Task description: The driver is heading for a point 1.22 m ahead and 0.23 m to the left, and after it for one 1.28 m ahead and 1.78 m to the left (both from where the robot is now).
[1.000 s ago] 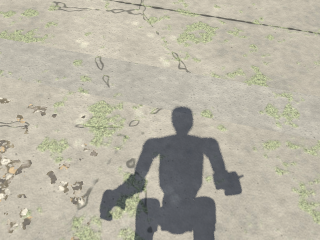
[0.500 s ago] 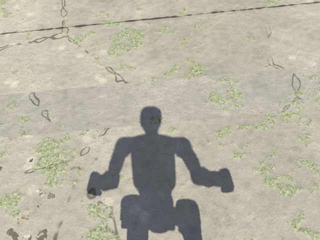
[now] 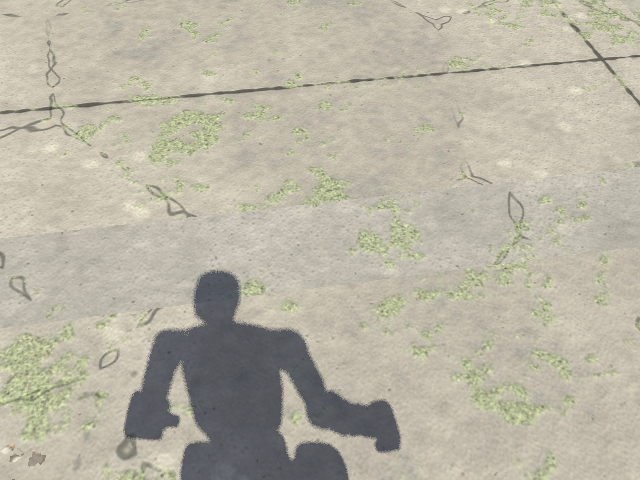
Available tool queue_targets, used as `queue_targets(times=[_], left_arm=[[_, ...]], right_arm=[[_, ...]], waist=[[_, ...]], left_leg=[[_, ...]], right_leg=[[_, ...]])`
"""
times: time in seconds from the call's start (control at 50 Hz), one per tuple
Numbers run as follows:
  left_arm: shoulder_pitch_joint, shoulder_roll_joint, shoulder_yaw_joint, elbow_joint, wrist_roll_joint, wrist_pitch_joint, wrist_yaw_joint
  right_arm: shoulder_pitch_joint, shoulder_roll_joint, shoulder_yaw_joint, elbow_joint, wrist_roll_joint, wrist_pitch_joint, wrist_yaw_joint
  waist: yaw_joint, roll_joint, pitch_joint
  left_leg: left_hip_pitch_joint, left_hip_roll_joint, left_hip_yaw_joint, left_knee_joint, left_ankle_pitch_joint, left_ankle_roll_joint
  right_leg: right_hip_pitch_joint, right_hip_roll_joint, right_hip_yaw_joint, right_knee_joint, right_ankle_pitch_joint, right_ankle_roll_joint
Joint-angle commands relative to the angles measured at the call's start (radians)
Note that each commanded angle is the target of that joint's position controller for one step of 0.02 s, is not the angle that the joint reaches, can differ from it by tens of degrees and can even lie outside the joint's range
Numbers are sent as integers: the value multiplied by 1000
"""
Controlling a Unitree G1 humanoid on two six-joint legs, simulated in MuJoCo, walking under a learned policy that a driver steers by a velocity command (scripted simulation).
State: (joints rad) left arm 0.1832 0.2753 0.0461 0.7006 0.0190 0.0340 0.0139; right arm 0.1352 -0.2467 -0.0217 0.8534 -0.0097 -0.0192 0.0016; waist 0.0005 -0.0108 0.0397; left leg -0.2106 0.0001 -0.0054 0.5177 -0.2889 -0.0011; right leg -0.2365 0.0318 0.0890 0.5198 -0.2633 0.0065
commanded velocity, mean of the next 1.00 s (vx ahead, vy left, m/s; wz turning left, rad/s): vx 0.37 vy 0.00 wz -0.02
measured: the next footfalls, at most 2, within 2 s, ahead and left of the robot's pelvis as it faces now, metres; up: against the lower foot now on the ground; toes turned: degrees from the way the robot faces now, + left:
left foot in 0.68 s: +0.39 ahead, +0.12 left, +0.00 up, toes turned +1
right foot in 1.22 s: +0.70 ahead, -0.11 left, +0.00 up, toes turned -1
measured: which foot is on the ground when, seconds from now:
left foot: down 0.00-0.26, up 0.28-0.66, down 0.68-1.00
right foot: down 0.00-0.68, up 0.70-1.00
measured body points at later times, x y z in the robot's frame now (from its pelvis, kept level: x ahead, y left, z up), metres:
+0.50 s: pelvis +0.12 -0.02 +0.01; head +0.14 -0.03 +0.46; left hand +0.09 +0.25 -0.11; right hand +0.31 -0.27 -0.10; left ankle +0.21 +0.12 -0.68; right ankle +0.01 -0.13 -0.74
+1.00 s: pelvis +0.38 +0.05 +0.01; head +0.40 +0.05 +0.46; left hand +0.56 +0.31 -0.08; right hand +0.40 -0.23 -0.12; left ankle +0.35 +0.12 -0.74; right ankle +0.54 -0.14 -0.67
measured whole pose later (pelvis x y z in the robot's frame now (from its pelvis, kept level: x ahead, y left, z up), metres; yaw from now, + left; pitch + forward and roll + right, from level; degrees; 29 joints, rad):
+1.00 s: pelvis +0.38 +0.05 +0.01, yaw +0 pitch +1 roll +2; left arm 0.15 0.29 0.05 0.72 0.00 -0.07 0.01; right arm 0.35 -0.27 -0.05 0.90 0.00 -0.09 0.02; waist -0.07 -0.04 0.01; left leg -0.08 -0.09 0.04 0.23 -0.17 0.08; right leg -0.70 -0.14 0.06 0.82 -0.02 0.01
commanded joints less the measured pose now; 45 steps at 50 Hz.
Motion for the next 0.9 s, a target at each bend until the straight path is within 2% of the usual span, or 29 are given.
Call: queue_targets(times=[0.02, 0.06, 0.1, 0.14, 0.2, 0.22, 0.24, 0.26, 0.28, 0.3, 0.32, 0.34, 0.38, 0.4, 0.44, 0.5, 0.56, 0.6, 0.64, 0.66, 0.68, 0.7, 0.72, 0.74, 0.76, 0.78, 0.8, 0.84, 0.9], left_arm=[[-21, 100, 28, -53, 1, -23, 2], [7, 91, 26, -32, -4, -25, 6], [21, 95, 28, -34, -12, -35, 9], [22, 81, 24, -44, -23, -64, 8], [33, 58, 23, -46, -37, -104, -3], [58, 58, 24, -38, -40, -112, -7], [112, 63, 28, -16, -41, -118, -10], [179, 92, 39, 11, -37, -125, -13], [265, 161, 61, 36, -41, -130, -15], [345, 217, 77, 39, -36, -133, -27], [353, 179, 64, 41, -27, -139, -29], [336, 153, 56, 36, -22, -140, -27], [308, 117, 42, 34, -21, -131, -22], [299, 92, 32, 37, -21, -122, -20], [290, 83, 27, 38, -27, -109, -12], [278, 128, 36, 39, -32, -104, 4], [295, 164, 48, 60, -38, -112, 5], [280, 165, 52, 71, -43, -110, 5], [262, 176, 56, 75, -37, -99, 7], [264, 163, 50, 74, -30, -91, 10], [277, 127, 32, 54, -10, -88, 14], [425, -30, -8, 42, -26, -105, 4], [352, 78, 11, 56, -54, -125, 1], [232, 137, 29, 24, -77, -134, -4], [169, 139, 27, 11, -66, -140, 1], [142, 134, 31, 10, -44, -140, 4], [164, 122, 33, 16, -37, -131, 4], [191, 87, 28, 29, -35, -111, 4], [100, 82, 24, -2, -20, -100, 8]], right_arm=[[-26, -136, -27, -51, 3, -7, -8], [-5, -136, -27, -36, 6, 1, -10], [5, -158, -34, -35, 19, 4, -14], [32, -168, -37, -33, 28, -10, -16], [57, -199, -49, -23, 32, -27, -13], [38, -195, -48, -30, 35, -28, -9], [-8, -176, -42, -46, 38, -29, -3], [-52, -137, -30, -69, 38, -33, 0], [-84, -93, -19, -98, 31, -51, 2], [-108, -126, -26, -124, 27, -74, 0], [-104, -161, -39, -124, 37, -86, 3], [-83, -153, -39, -117, 50, -91, 10], [-101, -128, -34, -114, 45, -90, 25], [-117, -118, -33, -118, 41, -88, 34], [-142, -80, -20, -127, 34, -82, 52], [-219, -45, -2, -159, 25, -84, 64], [-244, -91, -11, -181, 35, -79, 60], [-220, -129, -24, -183, 36, -79, 56], [-97, -175, -51, -155, 29, -77, 44], [56, -206, -72, -110, 31, -71, 35], [231, -263, -89, -76, 24, -65, 22], [296, -339, -100, -53, 9, -65, 31], [256, -238, -77, -57, 26, -70, 34], [173, -199, -65, -68, 26, -73, 30], [105, -181, -60, -82, 18, -75, 28], [63, -158, -55, -87, 4, -77, 31], [40, -137, -49, -88, -11, -82, 31], [35, -127, -48, -78, -1, -93, 33], [70, -157, -55, -54, 9, -101, 24]], waist=[[-9, 5, -57], [-14, 3, -64], [-16, 35, 17], [-23, 71, 73], [-9, 162, 78], [9, 165, 81], [41, 146, 77], [67, 73, 67], [80, -132, 40], [122, -281, 12], [103, -194, 10], [80, -114, 4], [66, -43, 17], [61, -61, 20], [59, -77, 27], [69, -76, 43], [59, -117, 64], [27, -117, 61], [-47, -122, -35], [-115, -111, -130], [-174, -8, -261], [-79, 322, -419], [-115, 243, -350], [-100, 179, -181], [-71, 78, -113], [-40, 51, -72], [-2, 76, -72], [25, 96, -63], [15, 60, -4]], left_leg=[[-12, 70, -70, -91, 103, 35], [-10, 48, -57, -97, -125, 47], [-59, 71, -109, -124, -385, 91], [-57, 136, -213, -174, -479, 141], [-34, 264, -378, -266, -489, 215], [-78, 260, -365, -256, -446, 212], [-143, 214, -294, -216, -366, 183], [-211, 126, -176, -98, -242, 131], [-330, -2, -2, 173, -106, 56], [-520, -47, 8, 414, -191, 26], [-651, -15, -55, 580, -295, 37], [-707, 23, -74, 658, -249, 59], [-746, 83, -54, 629, -122, 75], [-708, 100, -39, 573, -74, 69], [-628, 86, 9, 443, 24, 37], [-437, 39, 56, 180, 210, 0], [-316, 20, 39, 70, 298, 11], [-290, 18, 24, 31, 281, 42], [-120, -25, 58, 22, 238, 85], [80, -41, 73, 26, 228, 110], [372, 130, -125, 52, 170, 166], [628, 378, -673, -126, -162, 334], [560, 363, -812, -276, -345, 313], [418, 343, -655, -285, -306, 269], [270, 310, -533, -291, -175, 248], [147, 269, -435, -305, -61, 238], [73, 235, -370, -328, 0, 231], [2, 213, -295, -379, 52, 248], [-28, 210, -222, -429, 120, 267]], right_leg=[[36, -56, 55, -59, 190, -29], [13, -27, 29, -52, -54, -37], [-98, -8, 10, -29, -330, -57], [-179, -13, -5, 21, -329, -66], [-178, -14, -90, 126, -166, -63], [-116, -20, -90, 88, -155, -76], [-8, -22, -79, 18, -143, -91], [89, -55, 18, -66, -159, -116], [219, -170, 255, -176, -156, -180], [371, -335, 558, -278, -29, -286], [439, -383, 601, -261, 71, -321], [473, -375, 530, -240, 129, -306], [467, -335, 367, -265, 254, -257], [430, -306, 296, -294, 298, -231], [355, -253, 184, -339, 337, -212], [199, -197, 62, -384, 298, -191], [160, -243, 62, -418, 253, -183], [222, -272, 50, -377, 365, -161], [258, -249, 1, -191, 697, -125], [203, -209, -32, -4, 775, -100], [-8, -161, -52, 302, 507, -67], [-340, 32, -23, 677, -251, -4], [-453, 2, 78, 798, -296, -18], [-527, -53, 42, 816, -210, -34], [-485, -106, 16, 773, -117, -44], [-440, -140, 7, 719, -61, -44], [-375, -169, 19, 687, -20, -47], [-334, -183, 8, 636, 1, -38], [-415, -198, -6, 510, 103, -3]])
Velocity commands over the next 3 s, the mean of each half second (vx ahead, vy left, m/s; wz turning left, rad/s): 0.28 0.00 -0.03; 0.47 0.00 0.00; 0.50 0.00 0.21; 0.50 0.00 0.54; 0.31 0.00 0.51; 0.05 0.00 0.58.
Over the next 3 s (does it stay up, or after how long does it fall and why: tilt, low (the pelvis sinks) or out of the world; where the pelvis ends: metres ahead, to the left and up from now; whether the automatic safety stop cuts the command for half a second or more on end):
stays up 1.16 0.22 0.01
